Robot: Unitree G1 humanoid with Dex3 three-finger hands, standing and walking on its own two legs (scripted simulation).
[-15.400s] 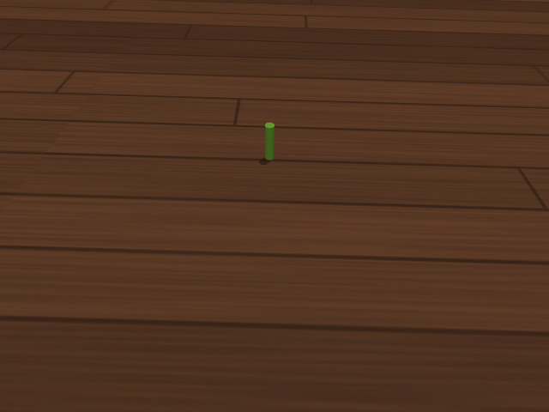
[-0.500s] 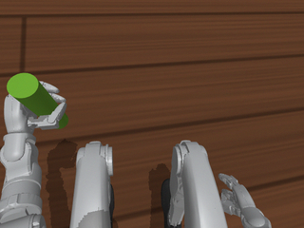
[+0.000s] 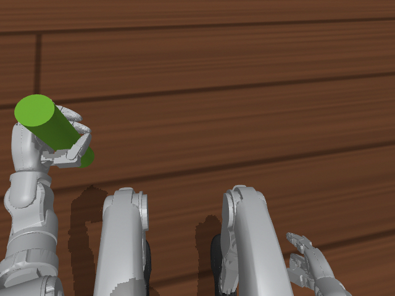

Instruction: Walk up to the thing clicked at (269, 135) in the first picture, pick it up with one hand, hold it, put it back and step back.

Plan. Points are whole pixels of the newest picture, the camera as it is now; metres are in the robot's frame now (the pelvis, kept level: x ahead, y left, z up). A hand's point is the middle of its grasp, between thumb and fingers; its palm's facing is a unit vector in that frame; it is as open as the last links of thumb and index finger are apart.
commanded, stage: lift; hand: left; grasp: from the side
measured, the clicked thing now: (64, 139) +0.40 +0.24 -0.03
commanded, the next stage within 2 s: hold in 1.88 s
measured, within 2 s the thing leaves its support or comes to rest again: neither
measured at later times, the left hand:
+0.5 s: hand (35, 110) +0.39 +0.23 +0.11, palm faces +0.12 -0.99 -0.03, open 6.7 cm
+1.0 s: hand out of the picture +0.39 +0.22 +0.26, palm faces +0.15 -0.99 -0.03, open 6.7 cm
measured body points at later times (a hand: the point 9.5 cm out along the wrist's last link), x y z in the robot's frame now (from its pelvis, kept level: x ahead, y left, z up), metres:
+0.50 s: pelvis +0.02 +0.00 +0.10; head +0.19 +0.03 +0.51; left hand +0.38 +0.28 +0.11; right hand +0.20 -0.24 -0.02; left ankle +0.09 +0.13 -0.36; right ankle +0.09 -0.12 -0.36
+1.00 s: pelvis +0.05 +0.01 +0.24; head +0.15 +0.04 +0.67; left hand +0.37 +0.27 +0.27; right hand +0.22 -0.23 +0.14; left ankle +0.08 +0.13 -0.36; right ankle +0.09 -0.12 -0.36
